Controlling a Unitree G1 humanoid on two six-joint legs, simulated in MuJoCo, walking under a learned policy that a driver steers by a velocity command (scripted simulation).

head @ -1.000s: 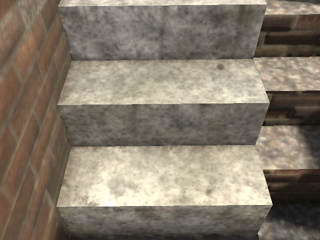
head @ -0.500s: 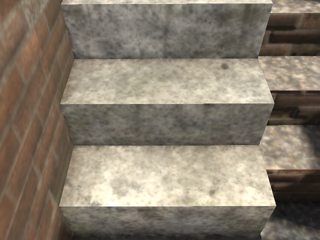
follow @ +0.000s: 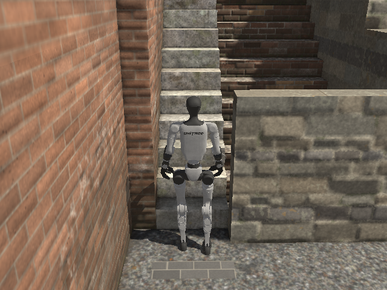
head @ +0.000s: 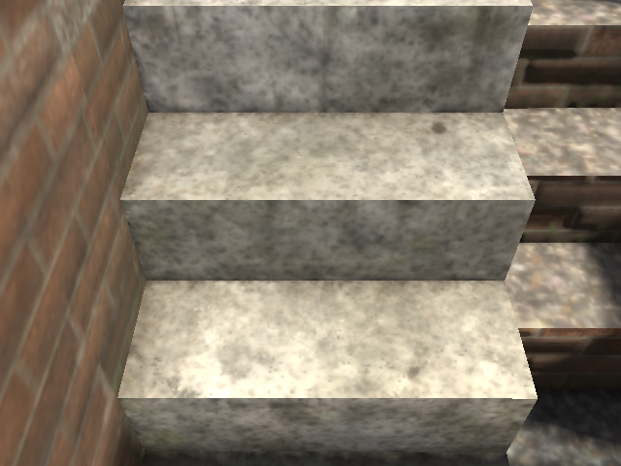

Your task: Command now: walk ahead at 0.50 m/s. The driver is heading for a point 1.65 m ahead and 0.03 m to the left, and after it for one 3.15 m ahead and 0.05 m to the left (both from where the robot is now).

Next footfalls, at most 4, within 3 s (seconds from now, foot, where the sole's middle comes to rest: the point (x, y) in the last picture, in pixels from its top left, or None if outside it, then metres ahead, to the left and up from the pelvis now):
none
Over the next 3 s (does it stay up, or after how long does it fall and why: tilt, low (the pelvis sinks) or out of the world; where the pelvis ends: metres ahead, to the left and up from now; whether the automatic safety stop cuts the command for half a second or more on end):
stays up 0.01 0.01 0.00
